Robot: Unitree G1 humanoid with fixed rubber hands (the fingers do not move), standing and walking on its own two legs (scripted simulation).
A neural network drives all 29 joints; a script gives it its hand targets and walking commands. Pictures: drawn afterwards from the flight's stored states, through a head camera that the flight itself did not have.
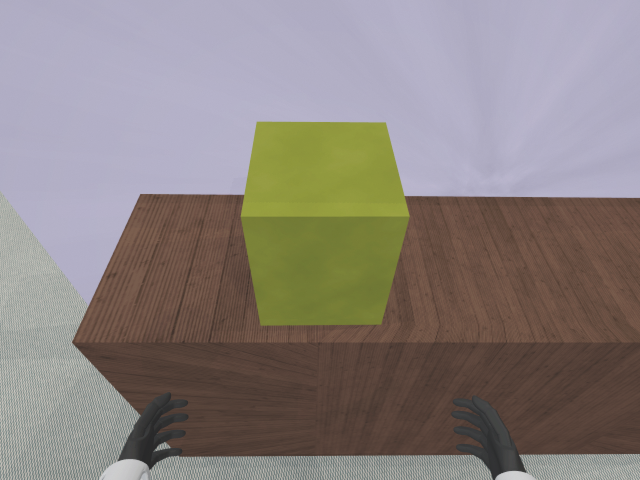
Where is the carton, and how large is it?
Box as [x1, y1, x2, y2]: [241, 122, 409, 325]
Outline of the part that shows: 257,122 241,212 241,220 260,324 380,324 409,217 385,122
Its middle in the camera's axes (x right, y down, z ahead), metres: +0.00 -0.02 +0.62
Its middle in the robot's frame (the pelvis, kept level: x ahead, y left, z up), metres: +0.48 +0.04 +0.03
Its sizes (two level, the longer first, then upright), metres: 0.210 0.200 0.250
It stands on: a pedestal, 0.69 m high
